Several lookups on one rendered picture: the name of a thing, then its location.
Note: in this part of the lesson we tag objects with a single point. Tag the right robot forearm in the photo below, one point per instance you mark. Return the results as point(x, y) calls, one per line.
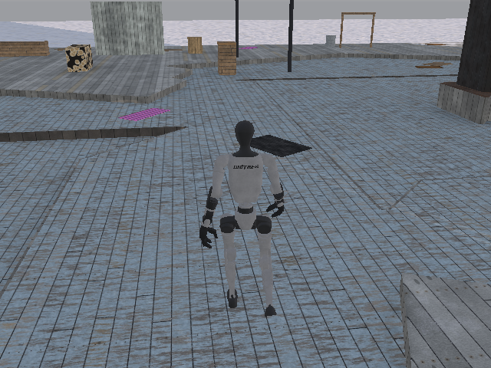
point(279, 198)

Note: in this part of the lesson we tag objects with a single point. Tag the robot right upper arm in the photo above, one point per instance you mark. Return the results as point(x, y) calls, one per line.
point(272, 170)

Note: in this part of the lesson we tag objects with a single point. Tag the robot left thigh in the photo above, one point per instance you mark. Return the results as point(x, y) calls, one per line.
point(227, 227)

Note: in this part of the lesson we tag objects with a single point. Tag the robot thigh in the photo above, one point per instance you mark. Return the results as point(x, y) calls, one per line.
point(227, 227)
point(264, 231)

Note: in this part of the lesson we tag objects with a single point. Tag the robot left hand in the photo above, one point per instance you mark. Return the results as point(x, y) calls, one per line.
point(202, 234)

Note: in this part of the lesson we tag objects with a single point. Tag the robot right thigh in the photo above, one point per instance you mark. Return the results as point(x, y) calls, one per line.
point(264, 231)

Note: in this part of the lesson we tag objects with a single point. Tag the left robot forearm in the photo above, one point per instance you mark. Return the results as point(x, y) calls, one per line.
point(211, 204)

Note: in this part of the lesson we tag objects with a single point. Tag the robot right hand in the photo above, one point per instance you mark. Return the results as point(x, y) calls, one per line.
point(273, 206)

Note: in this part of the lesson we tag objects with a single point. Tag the robot left upper arm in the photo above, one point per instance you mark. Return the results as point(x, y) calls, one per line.
point(218, 174)

